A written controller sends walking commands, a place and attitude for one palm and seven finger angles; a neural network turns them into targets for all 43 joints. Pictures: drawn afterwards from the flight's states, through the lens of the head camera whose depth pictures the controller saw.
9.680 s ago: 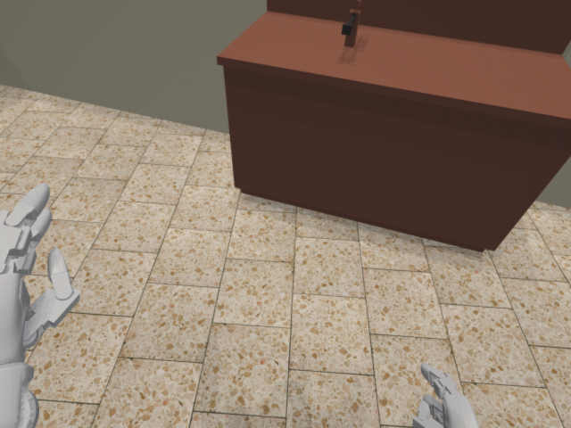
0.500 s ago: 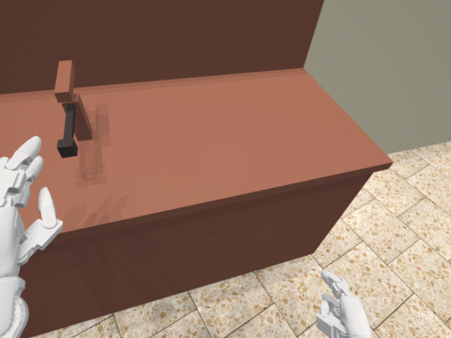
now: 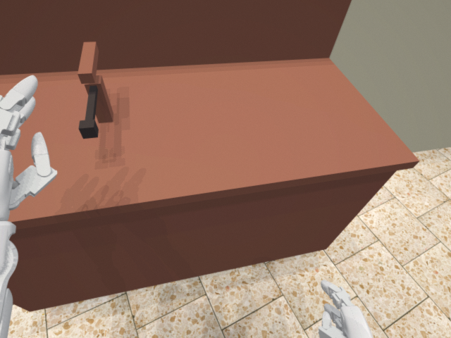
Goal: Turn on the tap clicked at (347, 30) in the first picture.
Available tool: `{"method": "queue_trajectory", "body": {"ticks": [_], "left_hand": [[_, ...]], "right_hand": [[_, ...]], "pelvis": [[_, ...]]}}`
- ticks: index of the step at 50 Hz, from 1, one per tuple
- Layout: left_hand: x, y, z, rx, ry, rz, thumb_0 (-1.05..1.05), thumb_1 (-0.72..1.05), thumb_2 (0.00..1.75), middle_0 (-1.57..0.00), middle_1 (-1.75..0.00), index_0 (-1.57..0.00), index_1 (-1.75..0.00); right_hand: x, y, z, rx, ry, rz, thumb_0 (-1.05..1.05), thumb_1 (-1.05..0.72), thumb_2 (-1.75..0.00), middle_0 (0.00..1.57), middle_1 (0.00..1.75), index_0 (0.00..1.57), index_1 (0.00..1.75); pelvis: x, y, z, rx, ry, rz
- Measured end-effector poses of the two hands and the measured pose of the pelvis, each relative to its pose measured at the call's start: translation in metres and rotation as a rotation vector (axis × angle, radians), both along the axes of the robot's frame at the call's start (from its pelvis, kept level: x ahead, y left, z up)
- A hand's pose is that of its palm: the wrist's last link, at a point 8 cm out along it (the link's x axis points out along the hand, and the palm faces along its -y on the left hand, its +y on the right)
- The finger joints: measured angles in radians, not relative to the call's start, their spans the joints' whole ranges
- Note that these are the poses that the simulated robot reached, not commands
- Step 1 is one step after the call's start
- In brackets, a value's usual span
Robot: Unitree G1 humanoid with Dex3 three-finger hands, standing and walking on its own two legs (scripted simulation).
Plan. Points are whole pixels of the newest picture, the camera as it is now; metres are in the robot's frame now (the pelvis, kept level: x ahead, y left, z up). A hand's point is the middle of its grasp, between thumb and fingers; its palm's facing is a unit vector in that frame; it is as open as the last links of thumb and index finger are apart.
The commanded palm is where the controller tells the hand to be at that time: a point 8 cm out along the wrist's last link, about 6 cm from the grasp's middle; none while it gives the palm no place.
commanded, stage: turn the palm inward beside the body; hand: left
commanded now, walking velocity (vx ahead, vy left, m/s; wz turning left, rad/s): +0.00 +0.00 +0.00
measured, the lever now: (88, 129) +0.45 +0.34 +0.07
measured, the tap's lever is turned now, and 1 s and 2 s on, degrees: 0 0 0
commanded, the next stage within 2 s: none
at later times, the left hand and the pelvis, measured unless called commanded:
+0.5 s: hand (93, 221) +0.22 +0.21 +0.15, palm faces +0.49 -0.82 -0.28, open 7.4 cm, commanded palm +0.17 +0.25 +0.16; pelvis -0.01 -0.07 -0.01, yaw +0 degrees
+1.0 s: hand (128, 231) +0.22 +0.17 +0.12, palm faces +0.45 -0.87 -0.20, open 7.4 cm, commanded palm +0.17 +0.21 +0.14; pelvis +0.02 -0.08 -0.02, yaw -2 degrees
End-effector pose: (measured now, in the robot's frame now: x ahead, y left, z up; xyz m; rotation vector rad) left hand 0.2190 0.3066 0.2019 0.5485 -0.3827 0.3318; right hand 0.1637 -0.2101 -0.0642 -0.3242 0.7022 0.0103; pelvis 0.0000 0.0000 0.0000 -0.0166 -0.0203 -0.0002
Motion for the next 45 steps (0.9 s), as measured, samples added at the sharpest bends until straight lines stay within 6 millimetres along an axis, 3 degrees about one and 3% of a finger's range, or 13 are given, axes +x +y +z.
{"method": "queue_trajectory", "body": {"ticks": [2,4,9,12,15,19,22,27,31,39,45], "left_hand": [[0.004,0.006,0.012,-0.116,-0.037,0.01,0.02,0.89,0.89,-0.21,-0.3,-0.21,-0.3],[0.002,-0.001,0.011,-0.24,-0.016,-0.005,0.01,0.89,0.89,-0.2,-0.3,-0.21,-0.3],[-0.011,-0.044,-0.034,-0.256,0.257,-0.032,0.01,0.9,0.9,-0.2,-0.3,-0.2,-0.3],[-0.029,-0.056,-0.06,-0.254,0.325,-0.006,0.01,0.89,0.89,-0.2,-0.3,-0.21,-0.3],[-0.047,-0.053,-0.06,-0.277,0.207,0.074,0.02,0.89,0.89,-0.21,-0.3,-0.21,-0.3],[-0.063,-0.045,-0.041,-0.256,0.009,0.196,0.02,0.89,0.89,-0.21,-0.3,-0.21,-0.3],[-0.059,-0.049,-0.036,-0.253,0.022,0.214,0.02,0.89,0.89,-0.2,-0.3,-0.21,-0.3],[-0.031,-0.071,-0.051,-0.291,0.224,0.143,0.01,0.9,0.9,-0.2,-0.3,-0.2,-0.3],[-0.015,-0.088,-0.059,-0.31,0.237,0.108,0.01,0.89,0.89,-0.2,-0.3,-0.2,-0.3],[-0.027,-0.091,-0.058,-0.304,0.187,0.137,0.01,0.89,0.89,-0.21,-0.3,-0.21,-0.3],[-0.034,-0.088,-0.066,-0.355,0.193,0.161,0.01,0.89,0.89,-0.2,-0.3,-0.21,-0.3]], "right_hand": [[0.0,-0.001,-0.003,0.026,0.002,0.002,0.01,-0.9,-0.9,0.2,0.3,0.21,0.3],[0.001,-0.004,-0.005,0.061,-0.026,-0.024,0.01,-0.9,-0.9,0.2,0.3,0.21,0.3],[0.004,-0.018,-0.008,0.111,-0.078,-0.066,0.01,-0.9,-0.9,0.2,0.3,0.21,0.3],[0.002,-0.028,-0.008,0.095,-0.08,-0.072,0.01,-0.9,-0.9,0.2,0.3,0.21,0.3],[0.0,-0.04,-0.01,0.062,-0.066,-0.052,0.01,-0.9,-0.9,0.2,0.3,0.21,0.3],[-0.001,-0.055,-0.021,0.032,-0.039,-0.009,0.01,-0.9,-0.9,0.2,0.3,0.21,0.3],[0.0,-0.065,-0.031,0.027,-0.026,-0.009,0.01,-0.9,-0.9,0.2,0.3,0.21,0.3],[0.006,-0.083,-0.04,0.047,-0.031,-0.077,0.01,-0.9,-0.9,0.2,0.3,0.21,0.3],[0.014,-0.099,-0.04,0.062,-0.053,-0.133,0.01,-0.9,-0.9,0.2,0.3,0.21,0.3],[0.025,-0.127,-0.034,0.042,-0.085,-0.16,0.01,-0.91,-0.9,0.2,0.3,0.21,0.3],[0.031,-0.128,-0.039,0.021,-0.091,-0.147,0.01,-0.91,-0.9,0.2,0.3,0.2,0.3]], "pelvis": [[0.0,-0.002,0.0,0.013,-0.003,-0.017],[0.001,-0.003,0.0,0.02,-0.013,-0.045],[-0.003,-0.009,-0.003,0.02,-0.037,-0.062],[-0.01,-0.021,-0.006,0.027,-0.027,-0.06],[-0.014,-0.037,-0.009,0.027,-0.023,-0.053],[-0.016,-0.054,-0.014,0.017,-0.023,-0.02],[-0.014,-0.064,-0.015,0.012,-0.031,0.0],[-0.004,-0.076,-0.014,0.019,-0.023,-0.008],[0.01,-0.084,-0.017,0.034,0.012,-0.036],[0.03,-0.092,-0.02,0.056,0.04,-0.06],[0.027,-0.087,-0.023,0.044,0.058,-0.037]]}}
